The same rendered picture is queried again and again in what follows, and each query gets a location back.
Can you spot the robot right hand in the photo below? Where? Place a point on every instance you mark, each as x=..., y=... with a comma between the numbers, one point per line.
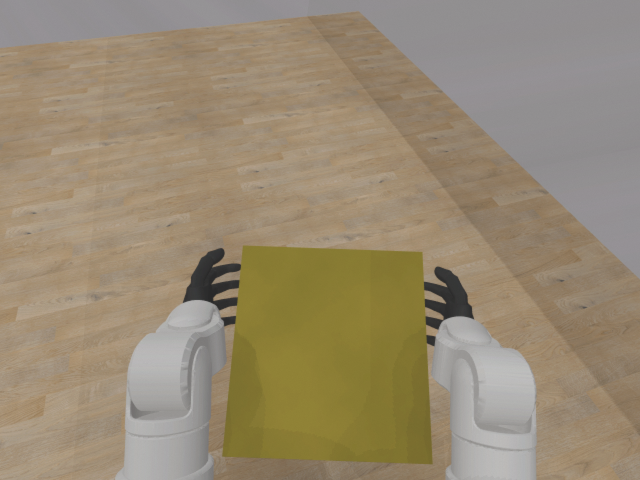
x=454, y=295

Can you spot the robot left hand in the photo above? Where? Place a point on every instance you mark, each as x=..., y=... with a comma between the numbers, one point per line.
x=200, y=287

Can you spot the carton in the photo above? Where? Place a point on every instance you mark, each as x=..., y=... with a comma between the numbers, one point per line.
x=329, y=357

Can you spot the robot left forearm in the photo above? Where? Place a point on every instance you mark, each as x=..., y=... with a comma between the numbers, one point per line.
x=168, y=396

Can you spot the robot right forearm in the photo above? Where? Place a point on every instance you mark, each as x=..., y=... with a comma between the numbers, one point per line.
x=492, y=403

